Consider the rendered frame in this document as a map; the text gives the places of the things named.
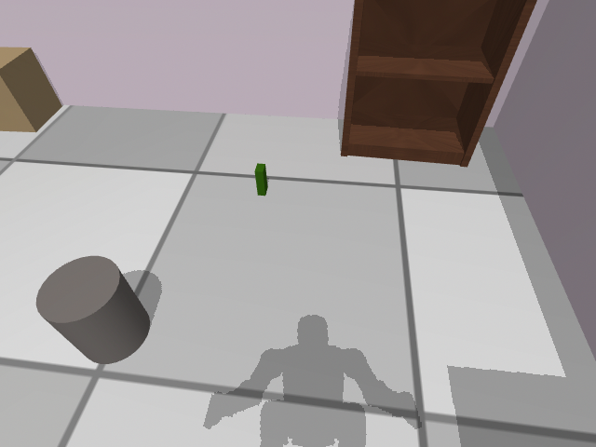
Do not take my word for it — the bookshelf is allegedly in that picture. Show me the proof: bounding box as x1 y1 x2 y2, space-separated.
341 0 537 167

